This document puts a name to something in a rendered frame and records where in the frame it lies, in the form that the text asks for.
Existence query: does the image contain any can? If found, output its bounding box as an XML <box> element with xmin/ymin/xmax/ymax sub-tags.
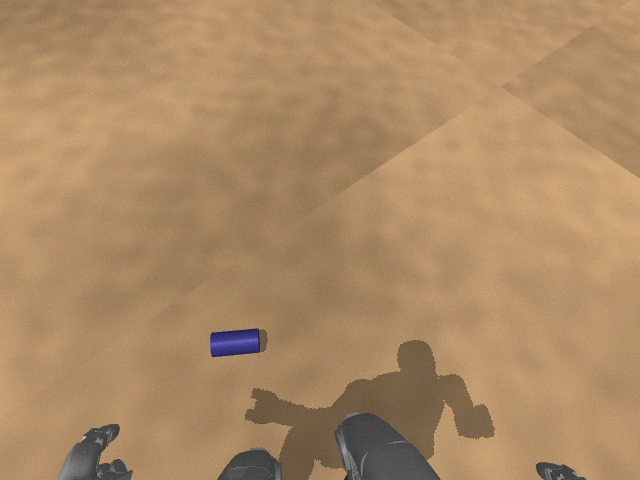
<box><xmin>210</xmin><ymin>328</ymin><xmax>260</xmax><ymax>357</ymax></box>

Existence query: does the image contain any right robot hand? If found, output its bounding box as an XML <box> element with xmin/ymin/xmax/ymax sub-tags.
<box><xmin>536</xmin><ymin>462</ymin><xmax>587</xmax><ymax>480</ymax></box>

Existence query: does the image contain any left robot hand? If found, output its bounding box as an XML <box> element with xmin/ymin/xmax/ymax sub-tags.
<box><xmin>57</xmin><ymin>424</ymin><xmax>133</xmax><ymax>480</ymax></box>

